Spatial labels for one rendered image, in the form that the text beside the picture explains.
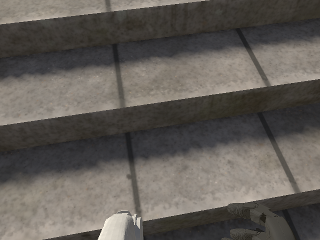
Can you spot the robot right hand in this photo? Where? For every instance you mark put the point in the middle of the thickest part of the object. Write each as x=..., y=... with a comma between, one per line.
x=276, y=227

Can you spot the robot left thigh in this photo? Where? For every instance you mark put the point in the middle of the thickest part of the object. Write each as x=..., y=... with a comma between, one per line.
x=122, y=226

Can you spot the left robot shin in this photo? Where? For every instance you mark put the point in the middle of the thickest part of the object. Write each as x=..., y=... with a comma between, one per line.
x=122, y=211

